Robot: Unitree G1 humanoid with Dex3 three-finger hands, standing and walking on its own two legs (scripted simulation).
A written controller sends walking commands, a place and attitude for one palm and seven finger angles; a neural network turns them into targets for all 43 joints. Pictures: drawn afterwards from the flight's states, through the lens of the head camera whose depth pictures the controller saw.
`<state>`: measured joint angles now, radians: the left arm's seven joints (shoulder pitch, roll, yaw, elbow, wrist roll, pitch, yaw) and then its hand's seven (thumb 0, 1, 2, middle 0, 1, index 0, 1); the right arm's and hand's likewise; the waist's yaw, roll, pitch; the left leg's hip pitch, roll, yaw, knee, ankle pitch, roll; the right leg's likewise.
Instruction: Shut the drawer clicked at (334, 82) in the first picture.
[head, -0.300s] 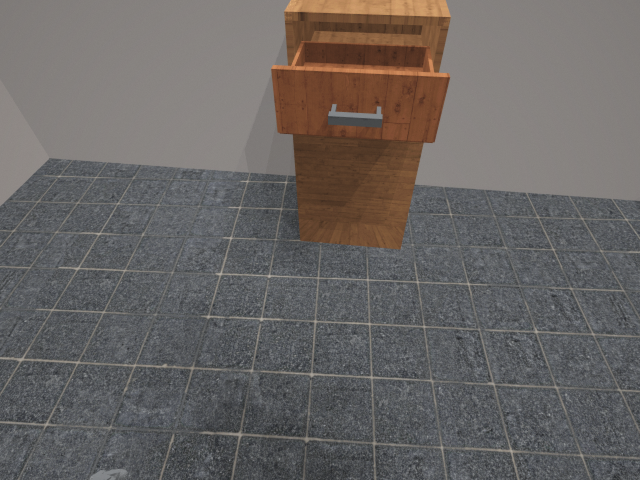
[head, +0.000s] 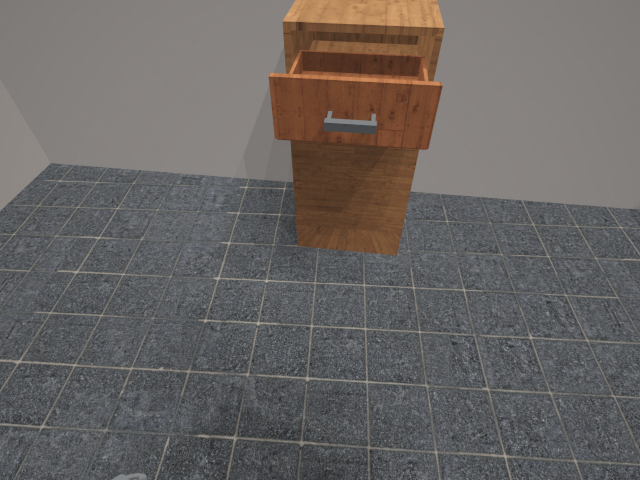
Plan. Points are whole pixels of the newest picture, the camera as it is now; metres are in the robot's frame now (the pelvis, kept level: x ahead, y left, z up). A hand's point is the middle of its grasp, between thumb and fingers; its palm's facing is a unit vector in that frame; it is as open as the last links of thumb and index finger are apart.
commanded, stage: stand and wait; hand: left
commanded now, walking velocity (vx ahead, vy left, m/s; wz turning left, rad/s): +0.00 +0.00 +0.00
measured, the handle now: (350, 121) +0.86 -0.01 +0.03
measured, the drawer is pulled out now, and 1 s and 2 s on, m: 0.29 0.29 0.29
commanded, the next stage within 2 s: look at it before walking up in 0.52 s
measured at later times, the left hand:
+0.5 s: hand out of the picture +0.05 +0.25 -0.15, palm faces -0.01 -0.94 -0.34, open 7.4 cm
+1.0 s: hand out of the picture +0.05 +0.25 -0.15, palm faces -0.01 -0.94 -0.33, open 7.4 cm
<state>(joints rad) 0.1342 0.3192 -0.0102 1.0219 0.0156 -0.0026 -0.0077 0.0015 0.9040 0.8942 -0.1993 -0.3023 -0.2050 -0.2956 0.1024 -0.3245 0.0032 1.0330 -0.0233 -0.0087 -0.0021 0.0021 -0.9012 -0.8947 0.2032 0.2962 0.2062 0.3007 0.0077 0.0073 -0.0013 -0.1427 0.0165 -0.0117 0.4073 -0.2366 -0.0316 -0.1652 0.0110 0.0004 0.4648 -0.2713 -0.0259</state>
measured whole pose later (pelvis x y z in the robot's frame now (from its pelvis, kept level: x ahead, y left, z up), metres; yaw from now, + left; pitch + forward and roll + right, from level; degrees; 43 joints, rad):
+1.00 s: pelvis -0.01 +0.01 +0.00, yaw +0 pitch -2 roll +0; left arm 0.16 0.33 0.00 1.09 0.02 0.00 -0.01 0.00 0.91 0.89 -0.20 -0.30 -0.20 -0.30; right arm 0.15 -0.32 0.01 1.12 -0.02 -0.01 0.00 0.00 -0.90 -0.89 0.20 0.30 0.21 0.30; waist 0.01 0.00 0.02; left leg -0.14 0.02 -0.01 0.35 -0.19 -0.03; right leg -0.15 0.01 0.00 0.39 -0.21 -0.02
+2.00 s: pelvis +0.09 -0.02 +0.00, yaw -20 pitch +1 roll +1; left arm 0.50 0.14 0.05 1.02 0.03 -0.04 0.00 0.00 0.90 0.89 -0.20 -0.30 -0.20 -0.30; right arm 0.12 -0.20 -0.07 0.92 -0.02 0.00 0.02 0.01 -0.91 -0.90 0.20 0.30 0.20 0.30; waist 0.07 0.01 0.04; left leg -0.61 0.09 0.01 0.93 -0.21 -0.07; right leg -0.06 0.06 0.14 0.35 -0.29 -0.05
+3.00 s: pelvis +0.28 -0.02 -0.01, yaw -58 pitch +0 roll -1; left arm 0.17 0.23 0.08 0.87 0.02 0.08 -0.02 0.00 0.91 0.89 -0.20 -0.30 -0.20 -0.30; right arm 0.21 -0.16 -0.02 0.86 -0.03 0.01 -0.02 0.00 -0.90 -0.89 0.20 0.30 0.20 0.30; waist 0.00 -0.06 0.06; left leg -0.30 0.06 0.10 0.62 -0.32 0.00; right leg -0.44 0.05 0.08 0.77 -0.38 0.01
